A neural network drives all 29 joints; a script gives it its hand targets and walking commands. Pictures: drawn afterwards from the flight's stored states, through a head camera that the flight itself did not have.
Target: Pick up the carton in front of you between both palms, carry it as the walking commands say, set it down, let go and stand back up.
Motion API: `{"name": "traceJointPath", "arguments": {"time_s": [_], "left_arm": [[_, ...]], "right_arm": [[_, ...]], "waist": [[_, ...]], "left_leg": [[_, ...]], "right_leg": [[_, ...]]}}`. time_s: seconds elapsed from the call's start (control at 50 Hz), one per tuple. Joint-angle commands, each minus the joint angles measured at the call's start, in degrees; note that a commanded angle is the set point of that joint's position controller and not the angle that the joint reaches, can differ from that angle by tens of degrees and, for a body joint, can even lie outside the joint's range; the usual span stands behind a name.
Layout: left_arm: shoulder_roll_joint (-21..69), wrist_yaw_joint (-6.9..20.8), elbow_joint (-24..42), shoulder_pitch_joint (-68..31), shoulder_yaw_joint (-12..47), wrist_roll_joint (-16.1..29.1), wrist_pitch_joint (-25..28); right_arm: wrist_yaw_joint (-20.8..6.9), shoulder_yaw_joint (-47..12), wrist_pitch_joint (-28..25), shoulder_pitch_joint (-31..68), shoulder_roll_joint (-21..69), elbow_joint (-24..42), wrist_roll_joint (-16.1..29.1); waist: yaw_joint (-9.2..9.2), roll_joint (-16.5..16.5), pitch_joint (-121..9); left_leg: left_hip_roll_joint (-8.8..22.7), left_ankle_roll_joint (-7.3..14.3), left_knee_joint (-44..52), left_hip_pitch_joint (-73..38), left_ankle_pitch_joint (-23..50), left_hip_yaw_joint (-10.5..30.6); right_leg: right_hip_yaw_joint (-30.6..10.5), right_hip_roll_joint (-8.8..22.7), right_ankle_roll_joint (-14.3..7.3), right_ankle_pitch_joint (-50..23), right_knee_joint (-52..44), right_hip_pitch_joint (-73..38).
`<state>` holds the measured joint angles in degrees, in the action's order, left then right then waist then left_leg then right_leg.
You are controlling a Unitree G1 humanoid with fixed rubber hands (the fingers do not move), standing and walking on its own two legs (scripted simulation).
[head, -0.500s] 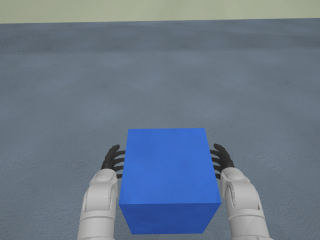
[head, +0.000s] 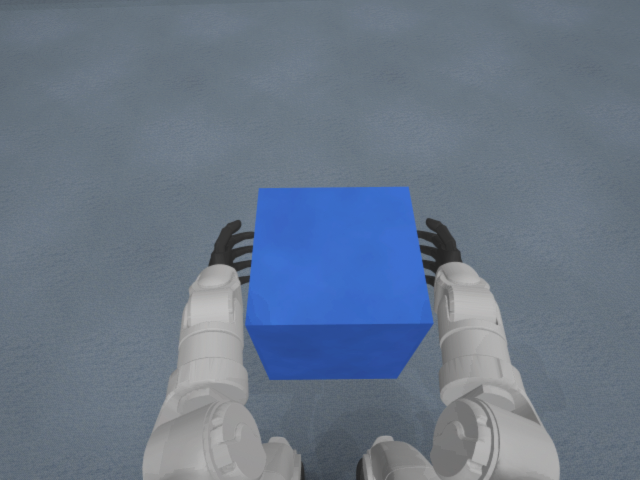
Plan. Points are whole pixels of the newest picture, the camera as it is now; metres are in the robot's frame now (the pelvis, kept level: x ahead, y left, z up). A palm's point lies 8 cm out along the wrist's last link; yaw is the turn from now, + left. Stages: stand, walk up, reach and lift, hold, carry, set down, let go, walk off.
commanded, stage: set down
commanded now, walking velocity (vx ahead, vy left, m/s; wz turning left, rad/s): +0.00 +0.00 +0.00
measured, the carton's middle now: (333, 291) +0.38 +0.00 -0.07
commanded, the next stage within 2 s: none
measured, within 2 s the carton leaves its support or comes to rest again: rests again in 1.84 s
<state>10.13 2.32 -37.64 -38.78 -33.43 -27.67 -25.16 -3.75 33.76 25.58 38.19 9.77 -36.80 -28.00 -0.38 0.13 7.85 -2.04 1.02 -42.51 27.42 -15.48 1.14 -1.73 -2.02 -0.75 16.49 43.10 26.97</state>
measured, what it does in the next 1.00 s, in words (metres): lowers itself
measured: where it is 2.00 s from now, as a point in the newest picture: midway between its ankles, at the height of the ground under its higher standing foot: outside the picture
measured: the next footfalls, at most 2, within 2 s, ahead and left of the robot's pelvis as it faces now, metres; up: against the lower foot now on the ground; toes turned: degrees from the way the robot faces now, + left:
none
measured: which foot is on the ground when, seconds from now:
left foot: down 0.00-1.00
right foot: down 0.00-1.00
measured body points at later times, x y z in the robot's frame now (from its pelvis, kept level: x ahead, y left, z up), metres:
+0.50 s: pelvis +0.01 +0.00 -0.12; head +0.23 +0.00 +0.27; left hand +0.44 +0.14 -0.20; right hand +0.43 -0.16 -0.20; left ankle +0.07 +0.11 -0.71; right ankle +0.07 -0.11 -0.71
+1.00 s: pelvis -0.03 +0.00 -0.25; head +0.27 +0.01 +0.08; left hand +0.49 +0.14 -0.36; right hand +0.47 -0.16 -0.36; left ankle +0.07 +0.11 -0.71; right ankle +0.07 -0.11 -0.71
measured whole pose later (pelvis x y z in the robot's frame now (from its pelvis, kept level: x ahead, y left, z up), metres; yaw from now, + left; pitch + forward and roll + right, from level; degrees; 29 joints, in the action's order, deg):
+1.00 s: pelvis -0.03 +0.00 -0.25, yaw +0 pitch +45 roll -1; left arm -2.1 -4.0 -41.6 -62.4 -23.2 -10.2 -15.5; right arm 3.4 26.9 15.9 59.7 -0.6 -38.2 -9.7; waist -0.9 -0.2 -4.0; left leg -2.7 0.7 -101.3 117.4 -29.0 0.3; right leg 0.1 -2.7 0.3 30.4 101.5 116.3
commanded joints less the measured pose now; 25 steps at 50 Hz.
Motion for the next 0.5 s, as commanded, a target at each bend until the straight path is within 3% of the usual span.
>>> {"name": "traceJointPath", "arguments": {"time_s": [0.0, 0.14, 0.2, 0.26, 0.38, 0.48], "left_arm": [[32.6, 6.0, -2.8, -23.9, 16.6, 6.4, 6.2], [44.0, 7.4, 1.3, -28.2, 34.7, 14.6, 17.2], [46.6, 7.2, 5.8, -30.1, 43.4, 18.7, 18.4], [47.2, 6.5, 8.2, -29.1, 47.3, 21.2, 17.6], [47.1, 7.4, 2.8, -27.9, 43.3, 20.0, 13.4], [45.9, 7.6, -1.8, -30.4, 38.4, 18.6, 12.3]], "right_arm": [[-5.2, -16.7, -6.6, 24.8, 32.6, -2.1, 6.4], [-5.5, -33.8, -17.8, 28.8, 43.9, 1.4, 15.0], [-5.3, -42.8, -19.0, 30.9, 46.8, 6.8, 19.6], [-4.9, -47.3, -18.0, 29.9, 47.6, 9.2, 22.5], [-5.5, -43.8, -13.9, 29.1, 47.3, 4.5, 21.9], [-5.7, -38.7, -12.7, 31.9, 46.2, 0.6, 20.4]], "waist": [[0.43, 0.5, -20.9], [-0.71, -0.3, -49.5], [-0.41, -0.8, -67.1], [-0.5, -0.9, -74.8], [-0.33, -0.4, -64.6], [-0.21, -0.3, -60.8]], "left_leg": [[-3.8, 0.7, 2.4, 1.2, -0.9, 2.6], [-5.6, -0.8, -11.5, 8.9, 13.1, 2.7], [-6.1, -1.3, -17.8, 10.4, 20.6, 2.2], [-6.5, -1.9, -21.8, 14.1, 22.5, 1.9], [-6.8, -1.7, -25.3, 29.9, 10.9, 1.3], [-6.9, -1.5, -29.0, 38.2, 8.0, 1.0]], "right_leg": [[-1.4, -3.6, -0.5, 1.1, -3.0, 5.2], [-1.6, -5.3, 0.6, -13.7, 10.5, 12.2], [-1.3, -6.0, 1.5, -21.3, 16.6, 13.0], [-1.2, -6.2, 2.1, -23.5, 20.6, 17.1], [-0.8, -6.6, 2.2, -12.5, 24.2, 30.2], [-0.4, -6.8, 2.2, -9.3, 28.0, 39.1]]}}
